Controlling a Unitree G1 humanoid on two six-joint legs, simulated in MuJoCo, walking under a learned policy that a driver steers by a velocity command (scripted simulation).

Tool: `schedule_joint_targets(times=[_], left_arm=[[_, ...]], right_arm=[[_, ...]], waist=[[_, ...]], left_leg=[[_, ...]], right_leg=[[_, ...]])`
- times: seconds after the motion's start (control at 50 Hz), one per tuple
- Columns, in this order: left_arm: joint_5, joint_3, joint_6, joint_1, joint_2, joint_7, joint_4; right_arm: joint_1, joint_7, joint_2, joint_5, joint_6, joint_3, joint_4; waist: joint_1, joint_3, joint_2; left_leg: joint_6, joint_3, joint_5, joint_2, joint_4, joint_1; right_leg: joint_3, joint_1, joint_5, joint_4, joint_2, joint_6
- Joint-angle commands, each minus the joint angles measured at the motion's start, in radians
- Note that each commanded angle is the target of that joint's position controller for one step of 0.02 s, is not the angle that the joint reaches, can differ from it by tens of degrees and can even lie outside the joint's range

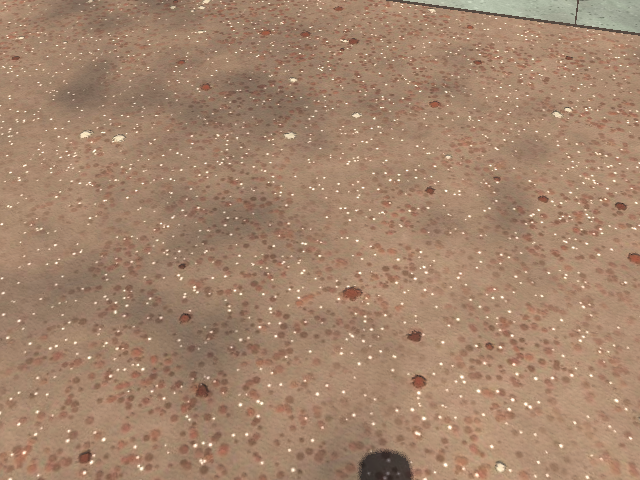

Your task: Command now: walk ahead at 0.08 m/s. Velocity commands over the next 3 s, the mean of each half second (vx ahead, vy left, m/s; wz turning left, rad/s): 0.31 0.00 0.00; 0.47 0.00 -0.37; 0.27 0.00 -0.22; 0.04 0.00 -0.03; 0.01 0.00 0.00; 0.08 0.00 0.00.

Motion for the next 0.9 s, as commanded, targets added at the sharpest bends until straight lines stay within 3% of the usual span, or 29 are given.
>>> schedule_joint_targets(times=[0.02,0.06,0.08,0.12,0.14,0.16,0.18,0.2,0.24,0.26,0.28,0.3,0.32,0.34,0.38,0.44,0.5,0.58,0.62,0.66,0.68,0.7,0.72,0.74,0.76,0.78,0.82,0.86,0.9], left_arm=[[0.002,0.020,-0.002,0.039,0.108,0.001,-0.009],[0.006,0.029,0.009,0.049,0.127,-0.005,-0.014],[0.005,0.029,0.011,0.063,0.121,-0.007,-0.014],[0.006,0.034,0.005,0.117,0.121,-0.007,-0.002],[0.008,0.044,0.001,0.141,0.144,-0.007,0.008],[0.009,0.053,-0.003,0.136,0.161,-0.008,0.011],[0.006,0.056,-0.007,0.111,0.163,-0.011,0.003],[0.004,0.057,-0.010,0.066,0.162,-0.015,-0.009],[-0.002,0.057,-0.013,-0.043,0.140,-0.020,-0.044],[0.000,0.046,-0.022,-0.091,0.095,-0.022,-0.074],[-0.003,0.029,-0.035,-0.110,0.026,-0.031,-0.111],[0.029,0.041,-0.042,-0.136,0.097,-0.034,-0.125],[0.027,0.043,-0.052,-0.116,0.093,-0.046,-0.119],[0.021,0.040,-0.061,-0.085,0.080,-0.056,-0.101],[0.028,0.044,-0.066,-0.073,0.081,-0.069,-0.092],[0.029,0.040,-0.054,-0.137,0.061,-0.073,-0.123],[0.021,0.026,-0.049,-0.264,0.039,-0.072,-0.184],[0.011,0.014,-0.045,-0.335,0.036,-0.072,-0.231],[0.011,0.023,-0.048,-0.274,0.059,-0.064,-0.222],[0.009,0.046,-0.061,-0.051,0.099,-0.052,-0.154],[0.017,0.063,-0.066,0.088,0.128,-0.044,-0.105],[0.035,0.087,-0.067,0.230,0.209,-0.036,-0.081],[0.020,0.100,-0.052,0.228,0.260,-0.042,-0.080],[-0.005,0.098,-0.048,0.116,0.242,-0.050,-0.095],[-0.007,0.086,-0.051,0.041,0.193,-0.048,-0.115],[-0.001,0.075,-0.057,0.015,0.147,-0.047,-0.111],[0.001,0.061,-0.070,0.000,0.113,-0.037,-0.108],[-0.006,0.062,-0.085,0.039,0.125,-0.034,-0.102],[-0.010,0.066,-0.088,0.078,0.148,-0.030,-0.102]], right_arm=[[0.040,-0.002,-0.106,-0.002,-0.004,-0.015,-0.009],[0.039,0.003,-0.117,-0.011,0.004,-0.022,-0.022],[0.030,0.007,-0.103,-0.013,0.003,-0.020,-0.032],[0.004,0.015,-0.060,-0.017,-0.010,-0.011,-0.055],[-0.001,0.021,-0.042,-0.019,-0.020,-0.007,-0.064],[0.000,0.026,-0.043,-0.023,-0.029,-0.007,-0.071],[0.010,0.031,-0.056,-0.022,-0.038,-0.010,-0.075],[0.045,0.035,-0.052,-0.019,-0.045,-0.011,-0.069],[0.212,0.033,-0.032,-0.011,-0.057,-0.012,-0.009],[0.318,0.021,-0.083,-0.018,-0.065,-0.025,0.018],[0.411,0.017,-0.185,-0.013,-0.070,-0.051,0.037],[0.371,0.018,-0.186,-0.016,-0.065,-0.056,0.035],[0.289,0.020,-0.151,-0.017,-0.071,-0.047,0.004],[0.241,0.022,-0.129,-0.014,-0.081,-0.043,-0.015],[0.219,0.019,-0.098,-0.007,-0.100,-0.033,-0.026],[0.291,0.017,-0.074,-0.006,-0.111,-0.023,-0.002],[0.308,0.016,-0.081,-0.010,-0.112,-0.020,0.001],[0.317,0.012,-0.101,-0.014,-0.117,-0.021,0.006],[0.291,0.008,-0.117,-0.013,-0.120,-0.024,0.002],[0.270,0.003,-0.147,-0.015,-0.112,-0.033,-0.004],[0.261,0.003,-0.154,-0.013,-0.108,-0.033,-0.012],[0.276,0.008,-0.119,-0.015,-0.109,-0.025,-0.043],[0.332,0.028,-0.055,0.012,-0.116,-0.024,-0.066],[0.225,0.032,-0.125,-0.011,-0.122,-0.037,-0.103],[0.118,0.038,-0.136,-0.010,-0.133,-0.041,-0.141],[0.093,0.037,-0.125,-0.010,-0.140,-0.041,-0.152],[0.090,0.039,-0.099,-0.032,-0.110,-0.039,-0.172],[0.086,0.042,-0.081,-0.040,-0.080,-0.038,-0.190],[0.010,0.045,-0.082,-0.042,-0.064,-0.039,-0.227]], waist=[[0.002,0.009,-0.009],[0.008,0.070,-0.027],[0.015,0.106,-0.035],[0.035,0.107,-0.075],[0.037,0.080,-0.125],[0.030,0.067,-0.150],[0.012,0.062,-0.135],[-0.020,0.069,-0.126],[-0.106,0.101,-0.083],[-0.145,0.103,0.062],[-0.155,0.082,0.280],[-0.120,0.153,0.168],[-0.067,0.164,0.100],[-0.036,0.148,0.077],[-0.014,0.107,0.073],[-0.025,0.085,0.080],[-0.043,0.100,0.092],[-0.049,0.106,0.114],[-0.007,0.068,0.110],[0.089,-0.060,0.101],[0.146,-0.129,0.084],[0.177,-0.225,-0.020],[0.108,-0.319,-0.256],[0.080,-0.212,-0.105],[0.067,-0.102,-0.046],[0.029,-0.031,0.032],[-0.030,-0.013,0.030],[-0.044,-0.017,0.007],[-0.033,0.007,-0.009]], left_leg=[[0.048,-0.070,-0.155,0.061,-0.050,-0.066],[0.081,-0.066,-0.434,0.031,-0.005,-0.165],[0.089,-0.070,-0.470,0.028,0.020,-0.217],[0.080,-0.031,-0.358,0.010,0.112,-0.286],[0.068,0.034,-0.239,-0.013,0.195,-0.283],[0.062,0.074,-0.165,-0.002,0.262,-0.248],[0.066,0.075,-0.174,0.013,0.275,-0.204],[0.076,0.083,-0.197,0.014,0.228,-0.132],[0.101,0.084,-0.185,-0.018,0.043,0.127],[0.124,-0.120,-0.311,0.109,-0.102,0.244],[0.195,-0.509,-0.585,0.328,-0.293,0.304],[0.236,-0.575,-0.611,0.389,-0.306,0.196],[0.236,-0.515,-0.544,0.359,-0.299,0.146],[0.216,-0.431,-0.433,0.317,-0.302,0.140],[0.189,-0.282,-0.197,0.253,-0.302,0.157],[0.192,-0.168,0.087,0.220,-0.271,0.185],[0.193,-0.083,0.294,0.202,-0.254,0.154],[0.172,0.011,0.457,0.221,-0.248,0.139],[0.150,0.067,0.750,0.235,-0.147,0.170],[0.120,0.120,0.973,0.231,0.150,0.194],[0.102,0.147,0.868,0.209,0.357,0.097],[0.086,0.173,0.476,0.163,0.668,-0.109],[0.043,0.121,-0.262,-0.060,1.044,-0.443],[0.069,-0.003,-0.196,0.016,1.083,-0.562],[0.073,-0.001,-0.104,0.061,1.040,-0.581],[0.069,0.003,-0.060,0.095,0.958,-0.535],[0.043,-0.005,-0.071,0.124,0.851,-0.428],[0.015,0.015,-0.086,0.124,0.773,-0.410],[-0.013,0.040,-0.029,0.124,0.685,-0.453]], right_leg=[[0.102,-0.030,-0.209,-0.075,-0.079,-0.034],[0.135,-0.102,-0.501,-0.070,-0.075,-0.073],[0.173,-0.116,-0.562,-0.081,-0.094,-0.091],[0.292,-0.055,-0.574,-0.134,-0.168,-0.132],[0.373,-0.023,-0.580,-0.193,-0.230,-0.161],[0.421,-0.049,-0.573,-0.237,-0.283,-0.185],[0.418,-0.099,-0.562,-0.249,-0.291,-0.188],[0.375,-0.162,-0.548,-0.235,-0.271,-0.175],[0.228,-0.367,-0.511,-0.100,-0.162,-0.124],[0.119,-0.499,-0.426,0.126,-0.075,-0.086],[-0.053,-0.643,-0.317,0.407,0.041,-0.047],[-0.005,-0.678,-0.278,0.539,-0.019,-0.057],[0.021,-0.662,-0.199,0.593,-0.053,-0.059],[0.023,-0.640,-0.141,0.614,-0.073,-0.053],[-0.002,-0.606,-0.055,0.613,-0.091,-0.030],[-0.044,-0.630,0.001,0.599,-0.087,-0.002],[-0.085,-0.603,0.046,0.463,-0.072,0.011],[-0.127,-0.452,0.082,0.281,-0.040,-0.046],[-0.146,-0.329,0.065,0.242,0.003,-0.094],[-0.158,-0.103,0.047,0.189,0.066,-0.137],[-0.128,0.090,0.052,0.144,0.054,-0.162],[0.164,0.301,-0.109,0.121,-0.169,-0.215],[0.770,0.479,-0.156,-0.085,-0.400,-0.380],[0.735,0.393,-0.202,-0.135,-0.358,-0.359],[0.585,0.256,-0.133,-0.142,-0.335,-0.337],[0.488,0.123,0.013,-0.163,-0.297,-0.306],[0.359,-0.023,0.176,-0.173,-0.217,-0.268],[0.306,-0.064,0.249,-0.180,-0.186,-0.267],[0.280,-0.086,0.234,-0.204,-0.162,-0.262]])
Next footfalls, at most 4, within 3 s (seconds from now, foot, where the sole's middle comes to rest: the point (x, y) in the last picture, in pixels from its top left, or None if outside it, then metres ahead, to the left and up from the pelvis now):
0.68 right None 0.38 -0.07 -0.78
1.22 left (335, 390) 0.73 0.00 -0.78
1.62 right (421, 431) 0.63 -0.18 -0.78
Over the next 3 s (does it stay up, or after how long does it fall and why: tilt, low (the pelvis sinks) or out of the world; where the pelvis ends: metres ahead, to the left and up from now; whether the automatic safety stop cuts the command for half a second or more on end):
stays up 0.70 -0.08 -0.01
